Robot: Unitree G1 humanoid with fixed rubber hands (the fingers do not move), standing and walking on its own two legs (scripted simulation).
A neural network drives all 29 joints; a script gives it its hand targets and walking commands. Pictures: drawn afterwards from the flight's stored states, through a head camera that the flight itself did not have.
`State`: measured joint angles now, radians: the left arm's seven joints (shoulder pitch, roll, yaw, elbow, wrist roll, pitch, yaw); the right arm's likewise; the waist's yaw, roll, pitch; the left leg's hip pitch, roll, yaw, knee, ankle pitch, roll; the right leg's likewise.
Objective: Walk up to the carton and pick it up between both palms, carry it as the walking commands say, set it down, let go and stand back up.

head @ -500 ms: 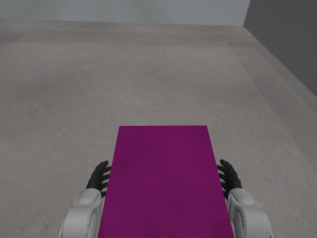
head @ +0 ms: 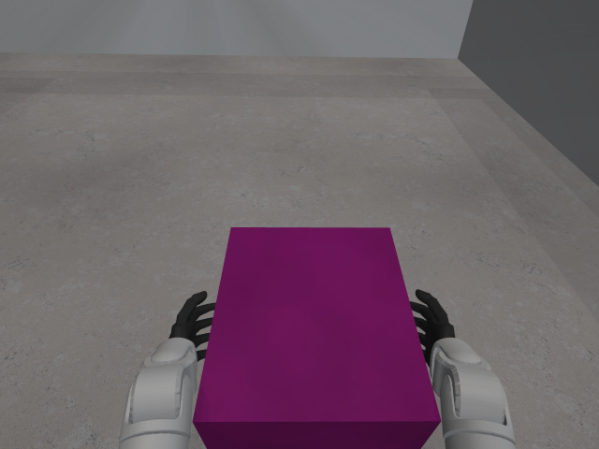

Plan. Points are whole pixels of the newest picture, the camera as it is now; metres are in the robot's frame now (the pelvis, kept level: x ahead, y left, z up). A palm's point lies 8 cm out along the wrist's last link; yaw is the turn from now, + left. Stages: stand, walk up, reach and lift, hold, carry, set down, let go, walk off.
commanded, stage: hold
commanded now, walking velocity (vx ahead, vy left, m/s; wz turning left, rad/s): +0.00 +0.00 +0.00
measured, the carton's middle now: (310, 358) +0.29 -0.01 -0.04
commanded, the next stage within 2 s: set down in 0.02 s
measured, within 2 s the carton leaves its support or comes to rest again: neither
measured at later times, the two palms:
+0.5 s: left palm (209, 351) +0.29 +0.14 -0.02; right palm (438, 352) +0.28 -0.20 -0.01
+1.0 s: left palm (222, 359) +0.32 +0.14 -0.10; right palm (422, 365) +0.31 -0.20 -0.09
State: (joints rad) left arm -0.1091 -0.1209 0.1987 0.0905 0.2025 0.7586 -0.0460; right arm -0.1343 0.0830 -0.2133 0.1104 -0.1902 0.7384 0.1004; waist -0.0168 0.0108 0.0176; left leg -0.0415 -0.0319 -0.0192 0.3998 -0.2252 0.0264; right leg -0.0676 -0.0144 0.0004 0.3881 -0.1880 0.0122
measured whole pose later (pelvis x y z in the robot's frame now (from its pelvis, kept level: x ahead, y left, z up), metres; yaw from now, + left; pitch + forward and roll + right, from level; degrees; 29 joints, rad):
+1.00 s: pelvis -0.03 -0.01 -0.05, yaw +0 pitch +18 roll +0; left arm -0.47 -0.08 0.36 0.54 0.24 0.32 -0.05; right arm -0.46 0.08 -0.39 0.51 -0.23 0.32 0.07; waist -0.04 0.00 -0.04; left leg -0.82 -0.05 -0.05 0.84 -0.32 0.00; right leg -0.86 0.03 0.05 0.83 -0.29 0.00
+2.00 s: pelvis -0.06 -0.01 -0.20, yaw +1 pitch +43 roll +1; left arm -0.81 0.00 0.39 0.68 0.16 0.28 0.03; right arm -0.79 -0.03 -0.44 0.65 -0.14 0.28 0.02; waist -0.04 0.02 -0.23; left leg -1.70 -0.11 -0.06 1.46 -0.50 -0.02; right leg -1.74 0.07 0.07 1.45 -0.45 0.03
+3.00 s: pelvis -0.09 -0.02 -0.33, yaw +2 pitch +47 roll +2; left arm -1.20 0.14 0.36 0.82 0.07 0.28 0.08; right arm -1.18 -0.17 -0.41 0.76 -0.10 0.30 -0.02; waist -0.05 0.03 -0.01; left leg -2.18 -0.15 -0.06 1.92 -0.55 -0.07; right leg -2.22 0.12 0.07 1.90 -0.49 0.05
